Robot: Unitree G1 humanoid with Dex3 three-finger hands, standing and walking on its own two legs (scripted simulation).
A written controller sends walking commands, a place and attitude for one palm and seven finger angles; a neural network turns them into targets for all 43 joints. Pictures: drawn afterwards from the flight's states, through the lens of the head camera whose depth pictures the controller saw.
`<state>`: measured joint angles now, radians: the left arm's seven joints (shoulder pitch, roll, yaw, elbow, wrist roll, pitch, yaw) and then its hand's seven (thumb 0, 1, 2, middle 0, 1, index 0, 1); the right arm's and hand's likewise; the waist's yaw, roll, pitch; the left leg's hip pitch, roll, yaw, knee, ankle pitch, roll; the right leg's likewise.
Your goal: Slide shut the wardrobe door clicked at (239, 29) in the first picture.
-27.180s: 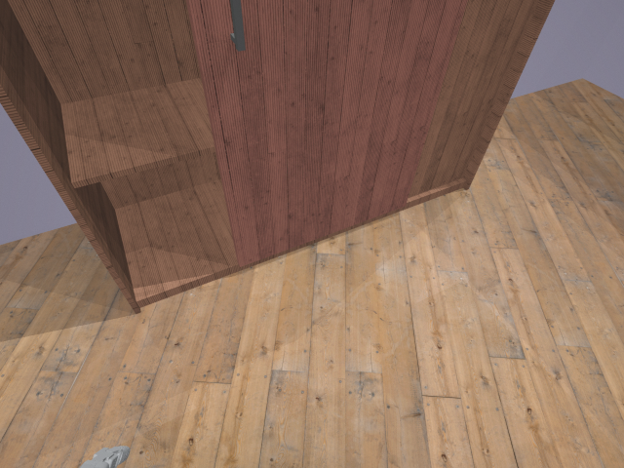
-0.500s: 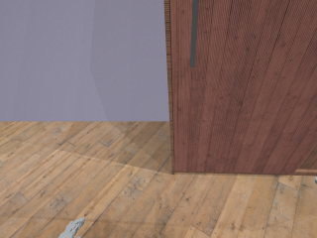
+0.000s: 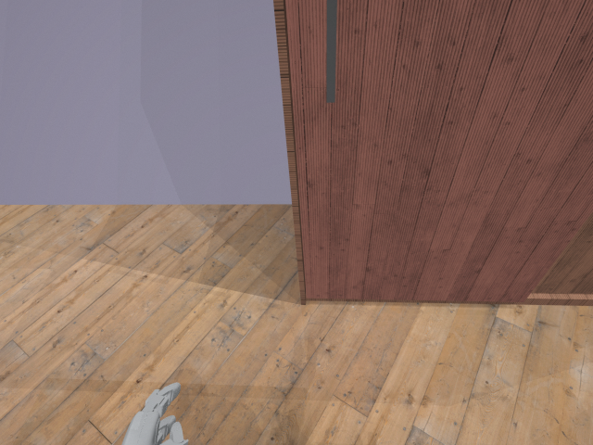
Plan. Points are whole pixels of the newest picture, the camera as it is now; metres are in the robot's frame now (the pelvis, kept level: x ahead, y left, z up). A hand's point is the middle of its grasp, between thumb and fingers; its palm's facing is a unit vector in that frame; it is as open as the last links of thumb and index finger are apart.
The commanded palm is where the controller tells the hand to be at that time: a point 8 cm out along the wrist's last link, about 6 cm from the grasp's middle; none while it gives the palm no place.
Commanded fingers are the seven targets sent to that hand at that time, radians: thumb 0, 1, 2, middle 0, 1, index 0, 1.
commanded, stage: stop stepping back and stand still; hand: right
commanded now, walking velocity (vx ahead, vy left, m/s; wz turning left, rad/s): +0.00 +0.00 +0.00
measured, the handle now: (331, 7) +0.74 -0.03 +0.28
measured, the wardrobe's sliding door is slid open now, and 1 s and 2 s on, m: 0.00 0.00 0.00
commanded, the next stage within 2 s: let the arm hang, fingers relaxed in 0.40 s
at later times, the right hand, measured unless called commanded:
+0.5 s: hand (587, 307) +0.23 -0.26 +0.16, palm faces +0.41 +0.80 -0.44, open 7.4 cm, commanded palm none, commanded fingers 0.00 -0.90 -0.90 0.20 0.30 0.20 0.30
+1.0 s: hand out of the picture -0.03 -0.21 -0.17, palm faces -0.01 +0.98 -0.20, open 7.2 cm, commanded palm none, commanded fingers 0.00 -0.90 -0.90 0.20 0.30 0.20 0.30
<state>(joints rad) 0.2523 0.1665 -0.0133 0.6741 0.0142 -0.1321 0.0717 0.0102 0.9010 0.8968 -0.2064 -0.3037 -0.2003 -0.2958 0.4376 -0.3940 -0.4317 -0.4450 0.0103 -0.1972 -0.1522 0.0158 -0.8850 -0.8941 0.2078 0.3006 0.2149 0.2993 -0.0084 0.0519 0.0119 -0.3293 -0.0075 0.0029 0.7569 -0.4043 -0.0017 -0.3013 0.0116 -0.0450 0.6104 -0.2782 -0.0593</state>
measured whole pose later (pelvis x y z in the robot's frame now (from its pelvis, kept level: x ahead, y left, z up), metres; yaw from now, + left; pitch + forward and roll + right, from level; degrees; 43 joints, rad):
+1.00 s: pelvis +0.00 -0.01 +0.01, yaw +0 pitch +0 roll +1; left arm 0.31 0.20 0.00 1.09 0.02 0.03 0.02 0.00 0.91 0.90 -0.20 -0.30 -0.20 -0.30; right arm 0.31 -0.22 0.00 1.12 -0.02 0.03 -0.01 0.01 -0.95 -0.89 0.20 0.30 0.21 0.30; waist 0.00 0.01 0.07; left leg -0.21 0.01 0.02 0.39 -0.18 -0.02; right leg -0.26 0.04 -0.04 0.45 -0.19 -0.07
